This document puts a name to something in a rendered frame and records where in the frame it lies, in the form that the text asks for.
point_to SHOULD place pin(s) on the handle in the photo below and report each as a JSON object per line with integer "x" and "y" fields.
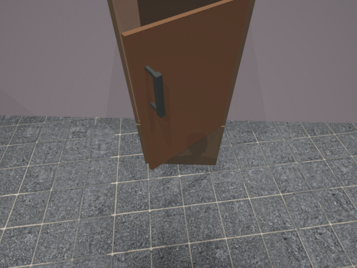
{"x": 159, "y": 107}

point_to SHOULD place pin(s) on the cupboard door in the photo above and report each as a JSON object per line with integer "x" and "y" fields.
{"x": 196, "y": 53}

